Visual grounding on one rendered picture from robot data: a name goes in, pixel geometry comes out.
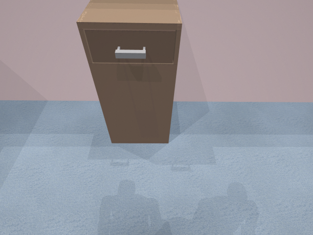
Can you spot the cabinet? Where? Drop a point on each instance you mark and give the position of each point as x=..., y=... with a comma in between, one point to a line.
x=136, y=98

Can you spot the handle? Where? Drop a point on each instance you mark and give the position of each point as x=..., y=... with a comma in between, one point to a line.
x=130, y=54

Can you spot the drawer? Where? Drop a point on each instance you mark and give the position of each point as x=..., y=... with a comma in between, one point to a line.
x=159, y=44

